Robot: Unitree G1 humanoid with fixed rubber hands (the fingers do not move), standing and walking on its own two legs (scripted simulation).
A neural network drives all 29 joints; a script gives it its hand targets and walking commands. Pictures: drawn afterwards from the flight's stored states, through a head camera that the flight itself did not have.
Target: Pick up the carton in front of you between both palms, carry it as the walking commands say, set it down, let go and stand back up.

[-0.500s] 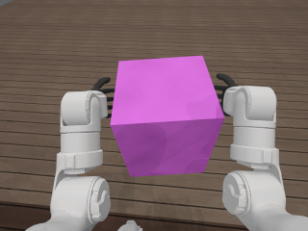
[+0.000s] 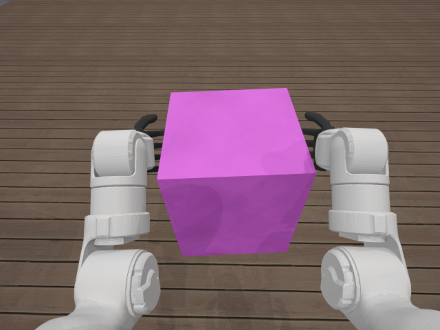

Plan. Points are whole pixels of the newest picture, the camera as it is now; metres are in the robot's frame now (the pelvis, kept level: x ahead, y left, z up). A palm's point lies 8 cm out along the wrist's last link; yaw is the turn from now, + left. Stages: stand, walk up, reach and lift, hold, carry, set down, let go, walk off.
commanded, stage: carry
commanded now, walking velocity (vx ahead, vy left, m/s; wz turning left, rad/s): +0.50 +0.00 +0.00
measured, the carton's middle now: (231, 176) +0.39 +0.00 +0.09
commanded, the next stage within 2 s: none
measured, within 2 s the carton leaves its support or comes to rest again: neither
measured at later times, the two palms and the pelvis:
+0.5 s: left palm (151, 70) +0.68 +0.18 +0.17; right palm (274, 69) +0.66 -0.12 +0.17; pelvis +0.30 +0.04 +0.03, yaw -1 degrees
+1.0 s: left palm (173, 53) +0.88 +0.16 +0.12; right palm (267, 50) +0.90 -0.14 +0.12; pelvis +0.62 +0.00 +0.04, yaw +2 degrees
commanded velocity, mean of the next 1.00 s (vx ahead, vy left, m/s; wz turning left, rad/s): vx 0.50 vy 0.00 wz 0.00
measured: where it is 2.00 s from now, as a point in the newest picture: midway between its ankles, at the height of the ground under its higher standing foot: (217, 163)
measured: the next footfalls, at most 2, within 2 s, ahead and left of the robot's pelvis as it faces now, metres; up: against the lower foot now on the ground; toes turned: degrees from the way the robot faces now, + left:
left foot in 0.34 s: +0.38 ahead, +0.12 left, +0.00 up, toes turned +5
right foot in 0.80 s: +0.66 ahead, -0.08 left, +0.00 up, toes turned -10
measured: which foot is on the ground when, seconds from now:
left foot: up 0.00-0.32, down 0.34-0.80, up 0.82-1.00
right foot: down 0.00-0.34, up 0.36-0.78, down 0.80-1.00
